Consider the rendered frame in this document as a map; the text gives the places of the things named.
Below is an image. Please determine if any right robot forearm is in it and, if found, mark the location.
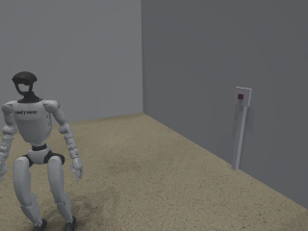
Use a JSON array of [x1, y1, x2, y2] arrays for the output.
[[0, 131, 14, 162]]

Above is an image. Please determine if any button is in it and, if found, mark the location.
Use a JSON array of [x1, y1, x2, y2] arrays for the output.
[[238, 93, 244, 100]]

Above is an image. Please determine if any left robot forearm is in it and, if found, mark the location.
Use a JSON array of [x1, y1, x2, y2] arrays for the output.
[[64, 124, 80, 159]]

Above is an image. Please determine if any robot right upper arm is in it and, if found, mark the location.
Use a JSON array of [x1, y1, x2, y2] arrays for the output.
[[1, 100, 18, 136]]

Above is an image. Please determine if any robot left hand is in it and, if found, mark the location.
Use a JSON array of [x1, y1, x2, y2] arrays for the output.
[[69, 157, 84, 182]]

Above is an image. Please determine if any panel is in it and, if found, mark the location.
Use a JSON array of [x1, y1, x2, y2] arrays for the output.
[[231, 87, 252, 170]]

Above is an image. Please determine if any robot torso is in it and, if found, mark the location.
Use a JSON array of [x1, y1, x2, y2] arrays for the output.
[[12, 97, 53, 165]]

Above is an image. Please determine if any robot right foot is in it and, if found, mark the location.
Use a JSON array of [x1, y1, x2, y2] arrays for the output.
[[33, 218, 47, 231]]

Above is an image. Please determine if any robot left upper arm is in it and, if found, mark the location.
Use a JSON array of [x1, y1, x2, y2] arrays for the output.
[[42, 100, 68, 135]]

